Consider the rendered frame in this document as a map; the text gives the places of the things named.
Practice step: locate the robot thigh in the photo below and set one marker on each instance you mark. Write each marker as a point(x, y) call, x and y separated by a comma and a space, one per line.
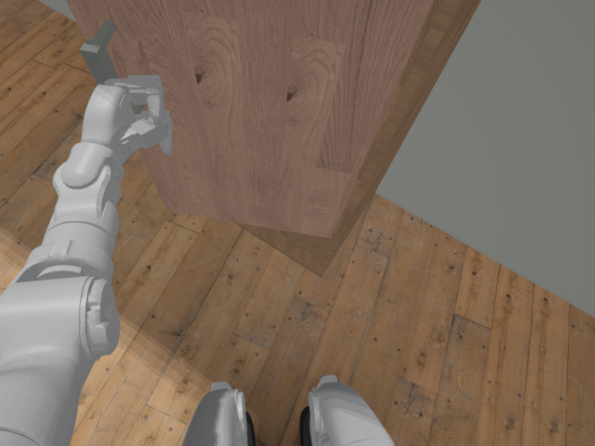
point(218, 419)
point(338, 411)

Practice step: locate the right robot thigh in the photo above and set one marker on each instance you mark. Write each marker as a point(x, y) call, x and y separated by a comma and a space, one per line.
point(338, 411)

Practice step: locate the robot left hand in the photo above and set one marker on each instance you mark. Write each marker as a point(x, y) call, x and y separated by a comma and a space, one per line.
point(110, 121)

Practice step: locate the handle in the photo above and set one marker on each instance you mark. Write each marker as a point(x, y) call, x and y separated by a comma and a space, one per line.
point(97, 57)

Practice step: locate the left robot forearm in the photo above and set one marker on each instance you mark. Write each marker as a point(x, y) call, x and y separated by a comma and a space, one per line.
point(81, 235)

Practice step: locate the left robot upper arm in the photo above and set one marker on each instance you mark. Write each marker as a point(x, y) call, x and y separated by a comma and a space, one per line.
point(51, 334)

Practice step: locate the cupboard door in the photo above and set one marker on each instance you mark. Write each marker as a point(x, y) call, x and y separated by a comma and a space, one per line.
point(274, 103)

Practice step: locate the left robot thigh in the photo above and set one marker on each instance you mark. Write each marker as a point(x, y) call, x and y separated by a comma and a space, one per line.
point(218, 419)

